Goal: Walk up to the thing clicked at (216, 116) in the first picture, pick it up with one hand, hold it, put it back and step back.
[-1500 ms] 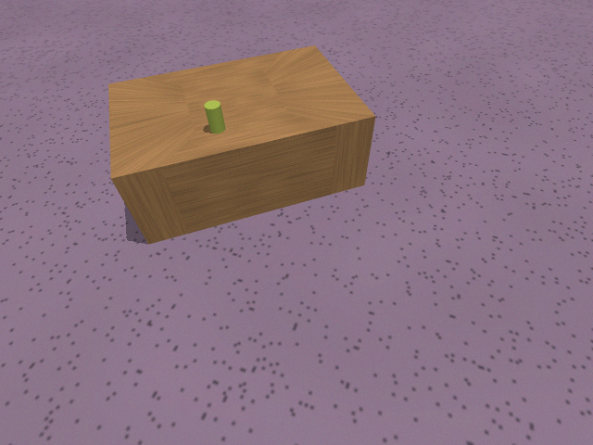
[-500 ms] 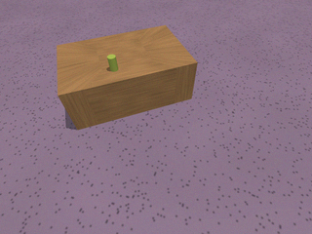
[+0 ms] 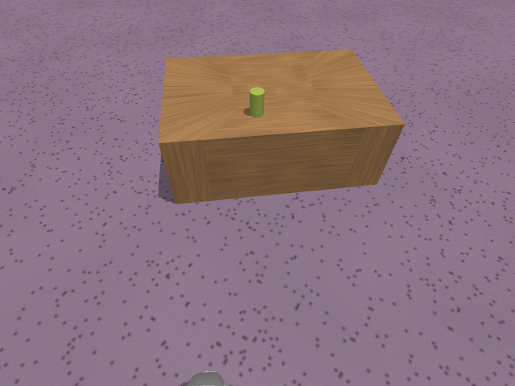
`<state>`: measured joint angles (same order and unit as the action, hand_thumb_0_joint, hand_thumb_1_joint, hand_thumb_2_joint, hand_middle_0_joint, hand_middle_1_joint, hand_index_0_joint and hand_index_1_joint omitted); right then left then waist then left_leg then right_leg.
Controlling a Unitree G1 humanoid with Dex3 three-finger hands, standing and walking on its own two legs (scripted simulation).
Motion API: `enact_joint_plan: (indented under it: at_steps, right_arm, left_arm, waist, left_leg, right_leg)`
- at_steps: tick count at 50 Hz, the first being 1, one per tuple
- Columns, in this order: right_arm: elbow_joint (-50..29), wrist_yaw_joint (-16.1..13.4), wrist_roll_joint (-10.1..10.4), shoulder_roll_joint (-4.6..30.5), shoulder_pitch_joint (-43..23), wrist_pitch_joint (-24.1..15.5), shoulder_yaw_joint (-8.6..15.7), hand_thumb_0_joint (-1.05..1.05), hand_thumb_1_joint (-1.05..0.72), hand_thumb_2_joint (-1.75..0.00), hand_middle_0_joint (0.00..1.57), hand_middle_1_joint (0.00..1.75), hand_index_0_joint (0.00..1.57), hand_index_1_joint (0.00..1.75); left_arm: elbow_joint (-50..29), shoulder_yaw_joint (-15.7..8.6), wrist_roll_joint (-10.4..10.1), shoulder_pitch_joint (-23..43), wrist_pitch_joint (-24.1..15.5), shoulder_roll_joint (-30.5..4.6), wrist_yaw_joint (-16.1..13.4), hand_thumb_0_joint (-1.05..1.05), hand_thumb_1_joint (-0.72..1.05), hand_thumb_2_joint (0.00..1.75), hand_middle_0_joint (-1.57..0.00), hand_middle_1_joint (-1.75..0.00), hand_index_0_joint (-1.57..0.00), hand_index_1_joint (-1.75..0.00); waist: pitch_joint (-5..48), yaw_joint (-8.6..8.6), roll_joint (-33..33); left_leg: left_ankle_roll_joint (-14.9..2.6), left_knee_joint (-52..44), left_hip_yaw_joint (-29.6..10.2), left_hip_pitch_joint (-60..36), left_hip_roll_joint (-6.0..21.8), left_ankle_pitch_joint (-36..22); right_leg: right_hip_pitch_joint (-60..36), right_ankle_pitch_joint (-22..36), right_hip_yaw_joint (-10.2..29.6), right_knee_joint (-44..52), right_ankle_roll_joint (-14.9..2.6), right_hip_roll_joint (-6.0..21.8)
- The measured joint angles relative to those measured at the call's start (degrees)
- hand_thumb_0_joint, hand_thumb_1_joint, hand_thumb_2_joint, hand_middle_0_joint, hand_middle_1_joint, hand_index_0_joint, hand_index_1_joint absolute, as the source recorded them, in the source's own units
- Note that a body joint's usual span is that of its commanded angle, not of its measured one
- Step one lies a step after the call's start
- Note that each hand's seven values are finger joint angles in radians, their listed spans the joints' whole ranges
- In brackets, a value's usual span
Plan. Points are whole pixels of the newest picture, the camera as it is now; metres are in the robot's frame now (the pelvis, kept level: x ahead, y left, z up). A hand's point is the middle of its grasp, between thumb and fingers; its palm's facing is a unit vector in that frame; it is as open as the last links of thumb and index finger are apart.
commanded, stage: walk up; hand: right
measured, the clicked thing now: (257, 102) +1.21 +0.07 -0.30
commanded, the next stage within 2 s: none
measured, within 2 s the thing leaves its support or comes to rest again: neither
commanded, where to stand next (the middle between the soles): +0.72 +0.20 m, yaw +9 degrees
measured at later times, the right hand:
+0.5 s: hand (387, 320) +0.27 -0.22 -0.15, palm faces -0.13 +0.94 -0.31, open 7.4 cm
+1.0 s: hand (315, 190) +0.56 -0.10 -0.10, palm faces -0.22 +0.89 -0.39, open 7.4 cm
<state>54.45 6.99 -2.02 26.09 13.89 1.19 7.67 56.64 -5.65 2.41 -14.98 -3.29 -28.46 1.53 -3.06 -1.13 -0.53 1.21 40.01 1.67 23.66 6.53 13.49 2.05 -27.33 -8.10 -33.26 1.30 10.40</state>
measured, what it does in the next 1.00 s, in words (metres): walks ahead: right foot, then left foot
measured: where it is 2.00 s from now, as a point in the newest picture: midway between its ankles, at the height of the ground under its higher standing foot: (218, 269)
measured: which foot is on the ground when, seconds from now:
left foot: down 0.00-0.46, up 0.48-0.86, down 0.88-1.00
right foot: down 0.00-0.02, up 0.04-0.40, down 0.42-0.92, up 0.94-1.00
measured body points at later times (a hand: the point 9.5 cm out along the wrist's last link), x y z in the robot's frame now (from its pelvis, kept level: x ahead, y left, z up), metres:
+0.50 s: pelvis +0.21 +0.04 +0.00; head +0.24 +0.02 +0.45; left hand +0.27 +0.37 -0.08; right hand +0.28 -0.27 -0.13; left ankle +0.10 +0.14 -0.67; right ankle +0.30 -0.06 -0.71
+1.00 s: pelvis +0.39 +0.14 +0.01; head +0.41 +0.17 +0.46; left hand +0.34 +0.46 -0.12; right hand +0.57 -0.14 -0.08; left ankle +0.45 +0.24 -0.71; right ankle +0.34 -0.04 -0.64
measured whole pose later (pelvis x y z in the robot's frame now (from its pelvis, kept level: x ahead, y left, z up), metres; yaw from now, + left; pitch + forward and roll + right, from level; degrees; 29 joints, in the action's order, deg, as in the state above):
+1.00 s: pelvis +0.39 +0.14 +0.01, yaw +12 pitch -4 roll -2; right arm 46.3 4.0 -0.2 22.5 12.1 -2.9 4.2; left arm 51.0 -2.0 0.2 -19.8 -2.6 -24.5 1.4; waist -6.5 -1.3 -0.8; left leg -3.2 38.4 2.9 21.3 1.4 13.8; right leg 16.8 -26.4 -1.4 -62.8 -2.6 4.3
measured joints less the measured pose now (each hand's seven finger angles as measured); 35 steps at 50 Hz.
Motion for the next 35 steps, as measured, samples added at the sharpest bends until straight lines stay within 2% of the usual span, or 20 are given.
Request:
enact_joint_plan:
  at_steps: [1, 2, 4, 5, 7, 10, 14, 18, 21, 23, 26, 28, 31, 35]
  right_arm:
    - [-0.4, -0.3, 0.1, -0.5, -0.5, -0.6, -0.1, 0.01, -0.91, -0.89, 0.20, 0.30, 0.20, 0.29]
    - [-1.1, -0.7, 0.2, -0.9, -0.6, -1.3, -0.3, 0.01, -0.91, -0.89, 0.20, 0.30, 0.20, 0.29]
    - [-2.2, -1.3, 1.0, -1.9, -0.2, -2.1, -0.9, 0.01, -0.91, -0.89, 0.20, 0.30, 0.20, 0.29]
    - [-2.4, -1.5, 1.3, -2.7, 0.4, -2.2, -1.4, 0.01, -0.90, -0.89, 0.20, 0.30, 0.20, 0.29]
    - [-2.5, -2.1, 1.4, -4.1, 1.6, -2.4, -2.6, 0.00, -0.90, -0.89, 0.20, 0.30, 0.20, 0.29]
    - [-2.8, -2.6, 1.7, -4.9, 4.0, -2.8, -3.7, 0.00, -0.90, -0.89, 0.21, 0.30, 0.20, 0.30]
    - [-3.6, -3.0, 1.5, -4.6, 6.6, -3.4, -4.0, 0.01, -0.90, -0.89, 0.21, 0.30, 0.21, 0.30]
    - [-4.6, -3.2, 1.6, -3.7, 7.8, -3.8, -3.9, 0.01, -0.90, -0.89, 0.21, 0.30, 0.21, 0.30]
    - [-5.4, -3.6, 1.8, -3.0, 8.2, -3.4, -3.9, 0.01, -0.90, -0.89, 0.21, 0.30, 0.21, 0.30]
    - [-5.3, -4.0, 2.1, -2.4, 7.5, -3.0, -3.7, 0.01, -0.90, -0.89, 0.21, 0.30, 0.20, 0.30]
    - [-4.9, -4.4, 1.8, -2.9, 6.1, -2.2, -4.4, 0.01, -0.90, -0.89, 0.21, 0.30, 0.20, 0.30]
    - [-4.6, -4.4, 1.7, -2.4, 4.9, -2.3, -4.7, 0.01, -0.90, -0.89, 0.20, 0.30, 0.20, 0.30]
    - [-5.5, -3.9, 1.9, -1.2, 3.0, -2.6, -4.3, 0.01, -0.90, -0.89, 0.20, 0.30, 0.20, 0.30]
    - [-6.8, -3.2, 1.7, -0.5, 0.9, -2.5, -3.4, 0.01, -0.90, -0.89, 0.20, 0.30, 0.20, 0.29]
  left_arm:
    - [0.0, -0.1, -0.1, 0.0, 0.4, -0.4, -0.1, 0.01, 0.90, 0.90, -0.20, -0.30, -0.20, -0.30]
    - [0.1, 0.1, -0.5, 0.1, 0.9, -0.3, -0.2, 0.01, 0.90, 0.90, -0.20, -0.30, -0.20, -0.30]
    - [0.3, 1.1, -0.9, 1.3, 1.6, 0.7, -0.2, 0.01, 0.90, 0.90, -0.20, -0.29, -0.20, -0.30]
    - [0.2, 1.8, -1.2, 2.0, 1.6, 1.0, -0.1, 0.01, 0.90, 0.90, -0.20, -0.29, -0.20, -0.30]
    - [-0.8, 2.7, -2.1, 3.0, 0.9, 1.6, 0.5, 0.01, 0.90, 0.90, -0.20, -0.29, -0.20, -0.30]
    - [-2.5, 3.2, -2.6, 3.6, 0.3, 2.9, 1.4, 0.01, 0.90, 0.90, -0.20, -0.29, -0.20, -0.30]
    - [-3.5, 3.4, -2.1, 3.0, 0.3, 4.4, 2.1, 0.01, 0.90, 0.90, -0.20, -0.30, -0.20, -0.30]
    - [-3.8, 2.9, -1.7, 2.7, 0.3, 5.1, 2.4, 0.01, 0.90, 0.90, -0.20, -0.30, -0.20, -0.30]
    - [-4.5, 2.5, -1.7, 2.3, -0.6, 5.2, 2.2, 0.01, 0.90, 0.90, -0.20, -0.30, -0.20, -0.30]
    - [-5.0, 2.0, -1.5, 2.7, -1.6, 6.0, 1.5, 0.01, 0.90, 0.90, -0.20, -0.30, -0.20, -0.30]
    - [-6.5, 2.3, -1.9, 2.1, -2.5, 6.1, 1.0, 0.00, 0.90, 0.90, -0.20, -0.30, -0.20, -0.30]
    - [-7.0, 2.7, -2.2, 0.8, -2.6, 6.6, 0.8, 0.00, 0.90, 0.90, -0.20, -0.30, -0.20, -0.30]
    - [-7.0, 3.2, -2.4, -1.6, -3.0, 7.0, 0.7, 0.00, 0.90, 0.90, -0.20, -0.30, -0.21, -0.30]
    - [-6.8, 3.2, -2.1, -4.2, -2.9, 6.4, 0.8, 0.00, 0.90, 0.90, -0.20, -0.30, -0.21, -0.30]
  waist:
    - [-0.6, -0.04, -1.8]
    - [-0.9, 0.51, -2.2]
    - [-1.5, 2.11, -1.2]
    - [-1.7, 2.47, -1.2]
    - [-2.0, 2.70, -1.9]
    - [-1.9, 3.01, -2.2]
    - [-1.4, 3.06, -1.6]
    - [-1.6, 3.26, -0.1]
    - [-1.6, 3.07, 1.3]
    - [-2.3, 2.50, 4.1]
    - [-2.4, 1.01, 3.8]
    - [-2.1, -0.11, 3.8]
    - [-1.7, -1.01, 4.7]
    - [-2.1, -1.38, 4.9]
  left_leg:
    - [-0.21, 2.1, 1.5, -0.2, -1.5, 1.9]
    - [-0.61, 3.9, 2.0, -0.1, -2.2, 3.8]
    - [-1.72, 3.8, 1.0, -1.2, -2.8, 5.1]
    - [-2.25, 2.0, 0.8, -2.6, -3.2, 4.8]
    - [-2.70, -2.8, 0.8, -5.9, -4.5, 3.5]
    - [-3.25, -8.6, 0.5, -10.5, -6.6, 2.4]
    - [-4.27, -12.3, 0.2, -15.3, -8.6, 3.7]
    - [-3.82, -12.5, -0.4, -18.6, -9.5, 6.8]
    - [-3.04, -8.8, -1.1, -19.6, -9.2, 11.5]
    - [-3.79, 0.5, -2.4, -17.3, -7.0, 14.3]
    - [-4.25, 18.7, -4.0, -9.4, -8.8, 14.2]
    - [-3.99, 24.4, -4.1, -4.7, -8.9, 12.0]
    - [-3.44, 23.1, -5.6, 0.9, -7.1, 7.2]
    - [-1.88, 14.6, -6.8, 5.4, -4.5, 2.3]
  right_leg:
    - [2.2, -0.7, 2.0, -6.4, -1.81, 2.0]
    - [5.5, -1.9, 4.5, -14.3, -2.64, 1.6]
    - [11.7, -3.1, 6.8, -27.2, -3.68, -2.6]
    - [14.7, -1.9, 6.9, -30.9, -4.01, -4.0]
    - [19.7, 2.4, 6.5, -32.5, -4.25, -4.8]
    - [24.2, 7.3, 5.6, -27.1, -3.42, -4.5]
    - [26.3, 10.1, 5.2, -16.6, -2.07, -4.4]
    - [25.5, 14.7, 5.0, -7.4, -2.49, -5.2]
    - [21.7, 18.4, 4.1, -0.6, -3.28, -6.9]
    - [20.2, 17.1, 2.2, -2.2, -3.54, -8.8]
    - [17.8, 12.8, 1.3, -4.1, -3.81, -7.8]
    - [14.7, 12.4, 1.3, -1.8, -3.61, -7.2]
    - [10.2, 12.7, 1.0, 2.7, -2.94, -7.3]
    - [6.0, 11.8, 0.2, 5.8, -2.27, -7.2]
